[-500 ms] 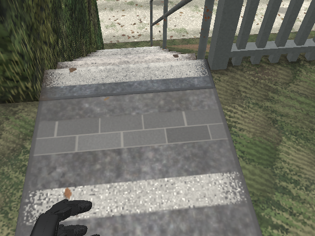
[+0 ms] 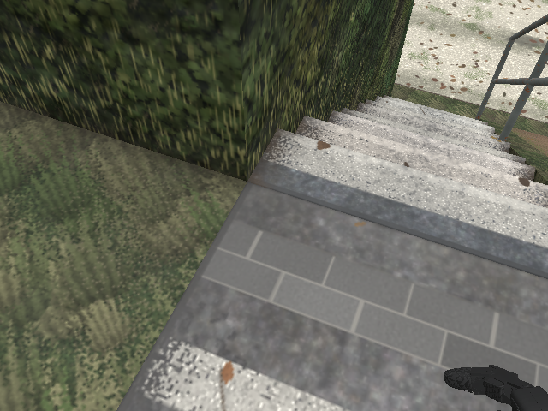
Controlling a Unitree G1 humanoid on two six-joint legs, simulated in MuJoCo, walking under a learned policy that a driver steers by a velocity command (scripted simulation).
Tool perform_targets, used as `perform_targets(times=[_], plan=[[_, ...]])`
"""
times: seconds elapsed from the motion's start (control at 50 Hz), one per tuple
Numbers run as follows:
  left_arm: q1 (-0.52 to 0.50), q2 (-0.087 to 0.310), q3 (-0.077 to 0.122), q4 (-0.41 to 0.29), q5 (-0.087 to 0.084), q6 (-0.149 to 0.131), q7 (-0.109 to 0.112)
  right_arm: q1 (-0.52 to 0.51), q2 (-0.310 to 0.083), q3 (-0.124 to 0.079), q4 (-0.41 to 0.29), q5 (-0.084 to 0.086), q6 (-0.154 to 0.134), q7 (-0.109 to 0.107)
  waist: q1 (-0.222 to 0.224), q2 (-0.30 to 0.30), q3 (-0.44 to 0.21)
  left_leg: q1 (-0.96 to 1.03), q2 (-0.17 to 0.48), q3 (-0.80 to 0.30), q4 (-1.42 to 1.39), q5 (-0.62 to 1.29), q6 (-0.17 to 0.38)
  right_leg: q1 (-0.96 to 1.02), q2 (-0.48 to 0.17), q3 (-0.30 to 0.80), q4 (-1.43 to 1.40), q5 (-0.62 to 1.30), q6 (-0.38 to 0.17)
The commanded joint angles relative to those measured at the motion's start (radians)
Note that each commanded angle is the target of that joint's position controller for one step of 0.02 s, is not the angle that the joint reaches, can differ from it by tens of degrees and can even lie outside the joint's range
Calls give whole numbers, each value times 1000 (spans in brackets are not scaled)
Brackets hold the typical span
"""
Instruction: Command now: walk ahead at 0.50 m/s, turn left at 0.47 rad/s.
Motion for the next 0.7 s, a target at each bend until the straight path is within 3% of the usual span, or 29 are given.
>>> perform_targets(times=[0.02,0.04,0.06,0.08,0.1,0.12,0.14,0.18,0.22,0.32,0.4,0.48,0.52,0.56,0.58,0.6,0.62,0.64,0.66,0.68,0.7], plan=[[31,194,36,-33,-3,14,9,296,-128,-54,41,-17,-23,-25,-178,-70,-184,438,-93,1,-117,-47,81,-130,-223,36,446,1015,-105],[53,120,16,-81,-17,9,-2,420,-219,-81,62,-31,-26,-45,-206,79,-321,764,168,-339,-145,-191,158,-442,-170,29,771,551,-69],[46,100,14,-134,-21,4,-16,420,-282,-94,49,8,-17,-56,-169,215,-408,902,410,-832,-295,-97,271,-733,19,127,1064,-128,-27],[-82,167,32,-146,-9,3,-15,424,-249,-89,62,23,-7,-69,-199,49,-307,840,363,-687,-308,42,237,-826,-29,259,1077,-23,-34],[-119,138,22,-158,-23,-8,-19,366,-206,-78,75,29,-14,-77,-161,41,-185,703,325,-539,-316,170,212,-819,-64,268,1018,55,-43],[-92,121,18,-133,-23,-9,-20,320,-156,-63,82,29,-25,-76,-110,-8,-120,576,276,-432,-341,267,160,-749,-95,275,919,85,-48],[-64,110,17,-115,-7,7,-23,288,-126,-52,87,31,-37,-75,-70,-10,-88,486,235,-355,-365,315,125,-680,-109,283,860,92,-45],[-2,92,17,-74,9,42,-35,280,-98,-41,99,30,-62,-71,-40,10,-85,401,201,-271,-417,336,96,-590,-99,282,826,120,-43],[-27,83,21,-74,4,54,-48,309,-116,-45,125,33,-78,-69,-37,22,-54,388,186,-214,-461,321,74,-628,-88,294,795,183,-46],[-190,82,30,-110,-6,55,-50,384,-108,-37,170,32,-89,-74,-80,37,22,455,172,-108,-508,318,4,-790,-52,334,650,366,-45],[-288,58,16,-134,1,48,-56,416,-96,-25,197,31,-96,-86,-102,42,40,523,175,-29,-500,430,-20,-790,-31,272,489,459,-55],[-394,38,-1,-181,7,42,-66,489,-103,-19,245,26,-87,-106,-131,39,57,650,204,28,-433,645,-33,-779,-1,174,344,403,-93],[-364,47,2,-181,6,42,-62,479,-130,-21,253,23,-83,-116,-104,64,19,685,215,60,-326,932,-49,-681,54,123,305,313,-132],[-239,75,14,-149,9,42,-54,454,-165,-29,252,18,-72,-126,-41,98,-54,691,233,80,-124,1158,-55,-537,113,101,295,208,-180],[-133,111,30,-120,11,36,-49,437,-191,-38,246,18,-71,-128,10,114,-111,637,242,85,34,1103,-43,-403,120,138,260,165,-215],[-6,157,50,-83,29,28,-41,398,-199,-40,224,22,-75,-122,95,63,-177,493,225,98,275,894,-43,-191,99,215,165,155,-265],[65,272,85,-80,41,33,-20,409,-129,-24,176,38,-91,-113,98,-111,-270,203,114,116,643,315,-65,58,-161,579,137,73,-368],[-5,294,92,-93,14,39,-18,381,-117,-27,121,38,-107,-96,29,-212,-286,-146,-88,-56,878,-354,-88,199,-320,1077,-8,181,-496],[-34,266,90,-88,-11,41,-20,296,-136,-26,105,25,-118,-85,34,-59,-178,-228,7,-185,838,-235,-78,114,-290,937,-50,190,-459],[-94,217,78,-98,-11,44,-20,277,-138,-22,88,39,-122,-78,-3,-17,-95,-202,42,-167,760,-149,-90,-20,-264,816,-70,284,-418],[-133,172,66,-100,-9,40,-23,291,-124,-20,101,39,-111,-82,-54,39,-35,-133,74,-155,658,-131,-100,-144,-217,718,-91,396,-369]])
Velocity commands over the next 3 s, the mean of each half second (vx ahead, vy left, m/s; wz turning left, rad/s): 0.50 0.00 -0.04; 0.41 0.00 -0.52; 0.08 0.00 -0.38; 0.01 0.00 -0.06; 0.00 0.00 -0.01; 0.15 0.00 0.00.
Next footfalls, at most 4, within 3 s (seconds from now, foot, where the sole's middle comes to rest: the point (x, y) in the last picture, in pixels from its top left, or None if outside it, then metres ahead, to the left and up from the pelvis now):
0.02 left None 0.17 0.07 -0.76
0.60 right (330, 403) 0.46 -0.07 -0.76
1.06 left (302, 292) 0.74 0.01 -0.76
1.42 right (354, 364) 0.55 -0.13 -0.76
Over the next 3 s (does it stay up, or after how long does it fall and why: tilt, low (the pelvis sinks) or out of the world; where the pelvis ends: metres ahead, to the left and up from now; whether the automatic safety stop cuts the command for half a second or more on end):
stays up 0.63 -0.02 0.01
